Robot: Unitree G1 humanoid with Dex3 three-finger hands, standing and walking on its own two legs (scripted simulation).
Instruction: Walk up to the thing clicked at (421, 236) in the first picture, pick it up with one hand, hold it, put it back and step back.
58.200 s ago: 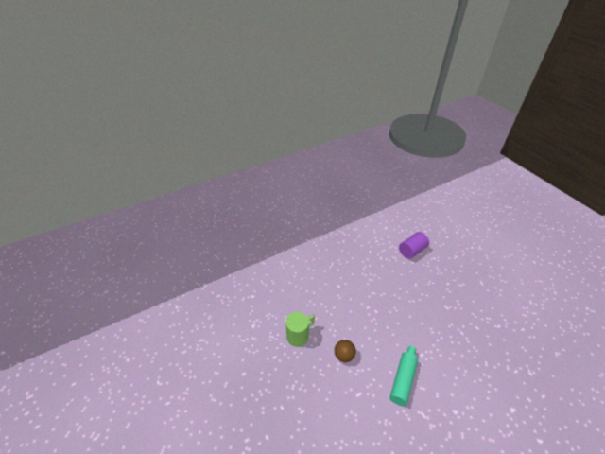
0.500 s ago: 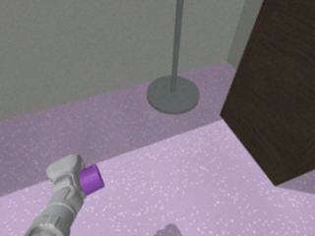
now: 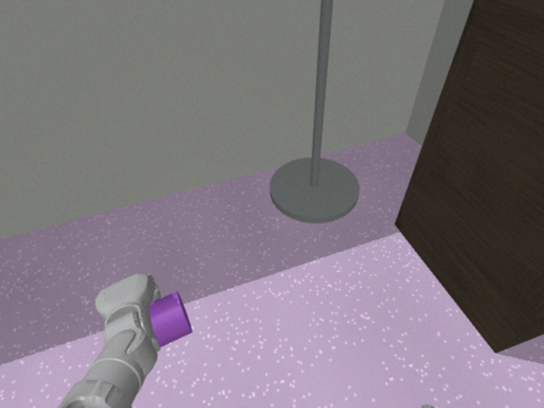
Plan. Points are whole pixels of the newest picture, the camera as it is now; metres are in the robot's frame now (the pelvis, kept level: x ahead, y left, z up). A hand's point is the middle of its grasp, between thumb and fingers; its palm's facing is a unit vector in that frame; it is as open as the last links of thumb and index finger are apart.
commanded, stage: hold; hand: left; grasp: from above
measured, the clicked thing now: (154, 324) +0.34 +0.22 -0.10
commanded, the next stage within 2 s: crouch in 1.50 s
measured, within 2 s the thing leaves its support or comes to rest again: neither
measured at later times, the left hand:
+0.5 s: hand (137, 331) +0.29 +0.22 -0.03, palm faces -0.35 -0.21 -0.91, open 9.9 cm
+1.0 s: hand (128, 329) +0.29 +0.23 -0.01, palm faces -0.35 -0.22 -0.91, open 9.9 cm
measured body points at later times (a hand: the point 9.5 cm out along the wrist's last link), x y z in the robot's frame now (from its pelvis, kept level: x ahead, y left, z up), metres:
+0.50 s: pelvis -0.01 +0.00 +0.01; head -0.01 -0.03 +0.46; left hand +0.31 +0.23 +0.03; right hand +0.12 -0.25 -0.11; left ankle +0.01 +0.12 -0.72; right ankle -0.02 -0.13 -0.72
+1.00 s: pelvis -0.01 +0.00 +0.01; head -0.01 -0.03 +0.46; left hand +0.30 +0.23 +0.04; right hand +0.15 -0.24 -0.10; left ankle +0.01 +0.12 -0.72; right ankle -0.02 -0.13 -0.72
